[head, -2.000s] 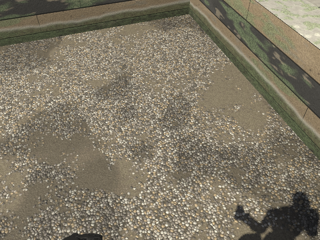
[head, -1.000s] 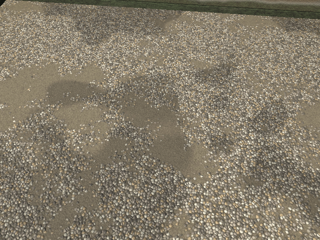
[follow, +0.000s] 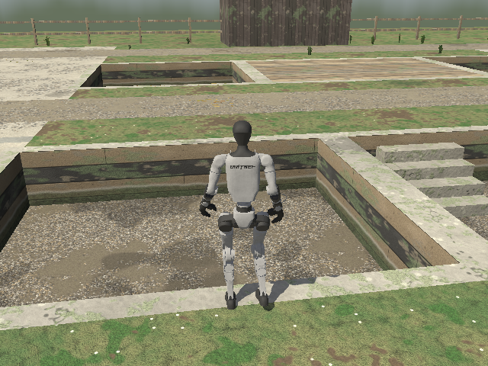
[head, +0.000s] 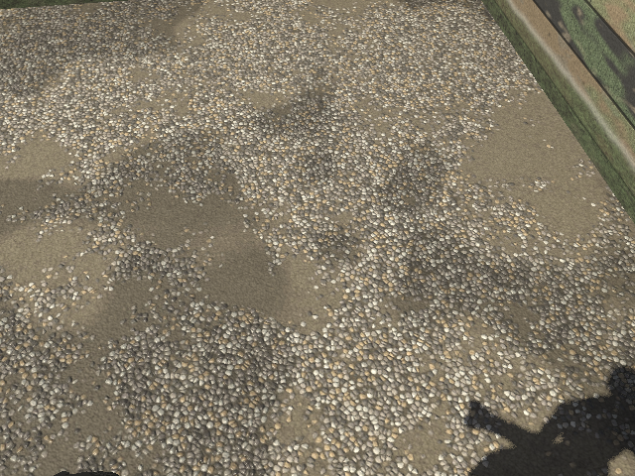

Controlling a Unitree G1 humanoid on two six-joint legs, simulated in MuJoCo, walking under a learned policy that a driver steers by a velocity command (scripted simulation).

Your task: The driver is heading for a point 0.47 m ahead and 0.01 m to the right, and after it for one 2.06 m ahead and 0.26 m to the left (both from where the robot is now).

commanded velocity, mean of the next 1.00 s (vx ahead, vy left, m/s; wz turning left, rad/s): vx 0.49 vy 0.00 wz -0.20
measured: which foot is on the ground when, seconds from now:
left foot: down 0.00-1.00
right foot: up 0.00-0.12, down 0.14-1.00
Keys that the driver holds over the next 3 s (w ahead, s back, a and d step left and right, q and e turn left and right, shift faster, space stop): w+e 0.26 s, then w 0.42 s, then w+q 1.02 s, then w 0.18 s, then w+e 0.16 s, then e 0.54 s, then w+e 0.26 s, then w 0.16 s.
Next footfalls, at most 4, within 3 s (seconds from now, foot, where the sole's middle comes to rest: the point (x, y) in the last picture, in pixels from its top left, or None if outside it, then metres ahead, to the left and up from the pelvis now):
0.14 right None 0.08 -0.12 -0.76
2.96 right None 0.08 -0.13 -0.76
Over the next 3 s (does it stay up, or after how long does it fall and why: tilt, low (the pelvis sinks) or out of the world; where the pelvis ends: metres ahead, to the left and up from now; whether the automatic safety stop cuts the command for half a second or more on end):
stays up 0.03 -0.02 0.00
